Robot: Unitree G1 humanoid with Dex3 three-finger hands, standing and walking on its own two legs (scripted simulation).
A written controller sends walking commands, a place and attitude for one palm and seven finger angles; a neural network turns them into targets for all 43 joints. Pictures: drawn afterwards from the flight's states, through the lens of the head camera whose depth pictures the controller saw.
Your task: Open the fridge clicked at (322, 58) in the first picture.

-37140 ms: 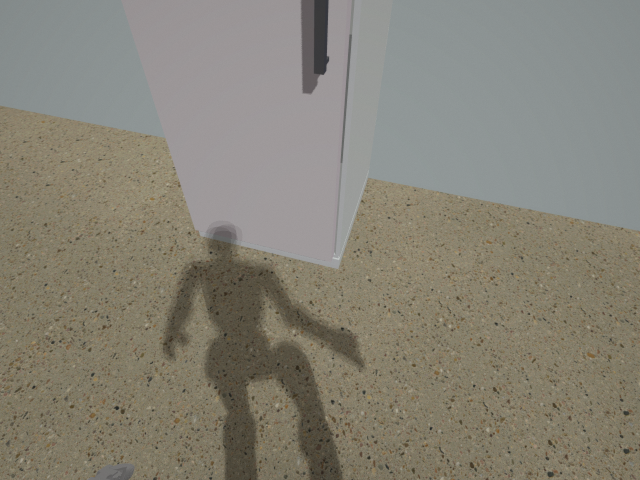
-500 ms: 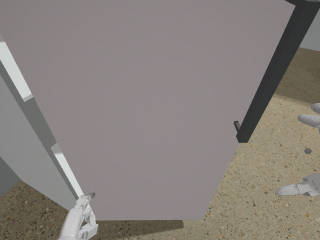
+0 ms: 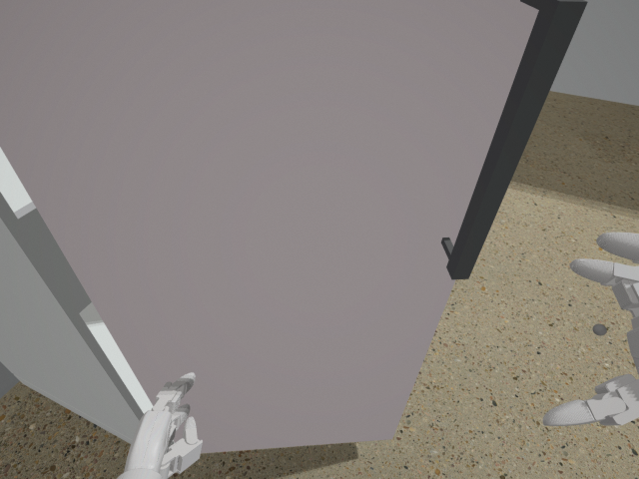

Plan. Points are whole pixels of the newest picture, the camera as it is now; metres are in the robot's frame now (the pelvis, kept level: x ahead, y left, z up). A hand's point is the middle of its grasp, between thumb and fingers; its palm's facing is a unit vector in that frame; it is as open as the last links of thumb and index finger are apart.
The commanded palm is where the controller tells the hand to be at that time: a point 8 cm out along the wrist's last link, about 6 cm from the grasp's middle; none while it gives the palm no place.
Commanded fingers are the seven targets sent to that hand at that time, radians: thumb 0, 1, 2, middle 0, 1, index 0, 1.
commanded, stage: draw the hand back to the body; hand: right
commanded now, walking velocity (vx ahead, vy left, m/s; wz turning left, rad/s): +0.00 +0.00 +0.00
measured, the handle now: (488, 160) +0.38 -0.20 +0.26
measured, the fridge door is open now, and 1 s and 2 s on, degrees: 62 62 62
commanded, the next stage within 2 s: step back with the hand held close in 1.48 s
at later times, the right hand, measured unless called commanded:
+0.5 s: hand (599, 335) +0.19 -0.25 +0.19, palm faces +0.43 +0.87 -0.24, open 14.2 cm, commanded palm +0.14 -0.28 +0.21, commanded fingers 0.00 0.15 -0.39 0.24 0.92 0.24 0.92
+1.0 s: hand (584, 321) +0.21 -0.26 +0.18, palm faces +0.42 +0.82 -0.38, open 9.8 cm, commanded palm +0.17 -0.30 +0.20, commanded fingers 0.00 -0.75 -0.83 0.20 0.38 0.20 0.38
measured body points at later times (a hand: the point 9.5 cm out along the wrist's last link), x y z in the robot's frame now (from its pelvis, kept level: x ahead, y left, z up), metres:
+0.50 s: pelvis +0.01 +0.01 +0.01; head -0.04 +0.03 +0.45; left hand +0.23 +0.22 -0.03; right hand +0.16 -0.30 +0.20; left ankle +0.00 +0.13 -0.72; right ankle +0.04 -0.12 -0.72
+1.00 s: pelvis +0.02 +0.00 +0.02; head -0.01 +0.01 +0.46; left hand +0.20 +0.23 -0.06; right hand +0.19 -0.30 +0.20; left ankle +0.00 +0.13 -0.72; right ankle +0.04 -0.12 -0.72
